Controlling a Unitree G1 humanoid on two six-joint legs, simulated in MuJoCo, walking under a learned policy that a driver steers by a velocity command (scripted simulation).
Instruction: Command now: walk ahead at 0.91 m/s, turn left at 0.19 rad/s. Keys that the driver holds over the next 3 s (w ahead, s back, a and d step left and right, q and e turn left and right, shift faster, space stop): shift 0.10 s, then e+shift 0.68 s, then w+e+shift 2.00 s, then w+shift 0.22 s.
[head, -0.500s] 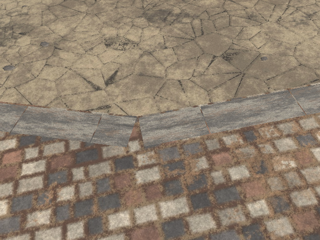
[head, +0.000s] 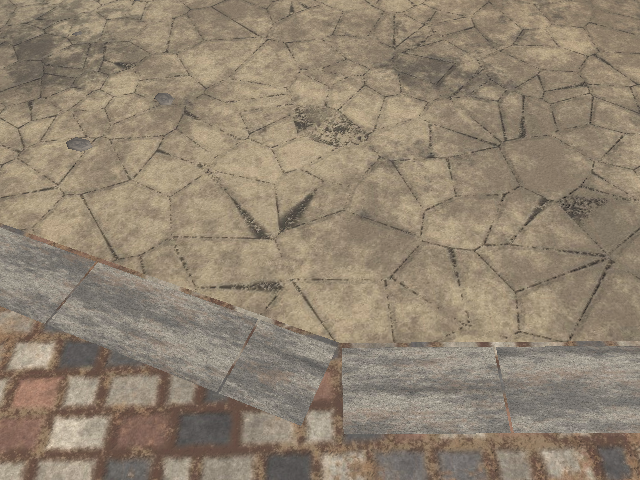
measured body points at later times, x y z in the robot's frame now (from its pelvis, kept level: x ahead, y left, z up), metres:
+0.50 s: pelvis +0.34 -0.02 +0.01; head +0.36 -0.02 +0.46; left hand +0.48 +0.26 -0.09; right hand +0.50 -0.29 -0.07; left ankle +0.47 +0.10 -0.72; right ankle +0.34 -0.12 -0.73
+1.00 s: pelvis +0.41 -0.07 +0.00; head +0.41 -0.09 +0.45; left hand +0.71 +0.04 -0.09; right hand +0.27 -0.35 -0.12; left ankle +0.46 +0.10 -0.71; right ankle +0.33 -0.12 -0.73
